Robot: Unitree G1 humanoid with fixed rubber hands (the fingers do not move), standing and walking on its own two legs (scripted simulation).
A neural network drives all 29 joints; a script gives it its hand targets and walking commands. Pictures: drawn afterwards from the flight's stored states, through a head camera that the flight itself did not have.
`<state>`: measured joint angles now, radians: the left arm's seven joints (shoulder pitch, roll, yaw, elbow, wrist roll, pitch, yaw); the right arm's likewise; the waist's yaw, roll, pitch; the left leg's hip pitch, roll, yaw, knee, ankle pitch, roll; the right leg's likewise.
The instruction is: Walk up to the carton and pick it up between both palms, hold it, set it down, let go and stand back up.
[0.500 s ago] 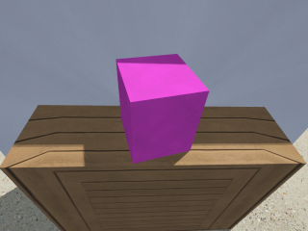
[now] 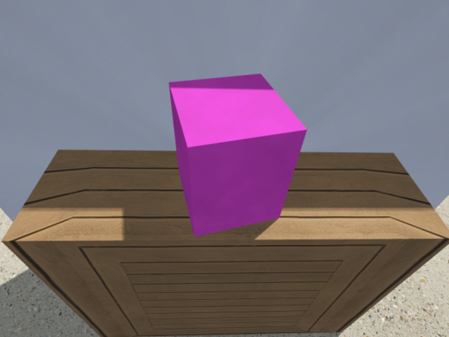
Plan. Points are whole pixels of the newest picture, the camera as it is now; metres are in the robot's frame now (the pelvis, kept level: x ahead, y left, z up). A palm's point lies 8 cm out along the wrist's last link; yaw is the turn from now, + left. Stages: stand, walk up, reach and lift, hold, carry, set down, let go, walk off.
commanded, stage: stand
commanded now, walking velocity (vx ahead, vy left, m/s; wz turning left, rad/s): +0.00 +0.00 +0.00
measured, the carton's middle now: (227, 154) +0.47 -0.01 +0.09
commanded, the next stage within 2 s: none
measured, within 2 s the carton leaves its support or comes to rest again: neither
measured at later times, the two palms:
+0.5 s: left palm out of the picture +0.05 +0.24 -0.13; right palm out of the picture +0.05 -0.25 -0.12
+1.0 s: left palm out of the picture +0.02 +0.24 -0.13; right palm out of the picture +0.03 -0.25 -0.12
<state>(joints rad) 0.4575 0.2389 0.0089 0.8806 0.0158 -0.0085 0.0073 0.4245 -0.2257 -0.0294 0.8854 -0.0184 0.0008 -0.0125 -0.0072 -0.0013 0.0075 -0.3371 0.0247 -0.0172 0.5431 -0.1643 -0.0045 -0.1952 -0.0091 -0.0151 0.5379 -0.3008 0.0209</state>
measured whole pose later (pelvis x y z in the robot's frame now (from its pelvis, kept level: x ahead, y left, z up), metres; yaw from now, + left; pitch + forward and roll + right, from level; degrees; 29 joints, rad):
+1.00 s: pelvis +0.03 +0.00 +0.01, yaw +0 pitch -2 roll -1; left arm 0.38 0.22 -0.01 0.98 0.00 0.00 0.02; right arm 0.35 -0.21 0.00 0.98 -0.01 0.00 -0.03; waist 0.00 -0.01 0.04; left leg -0.27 0.01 -0.01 0.49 -0.18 0.00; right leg -0.11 -0.02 -0.02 0.45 -0.30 0.03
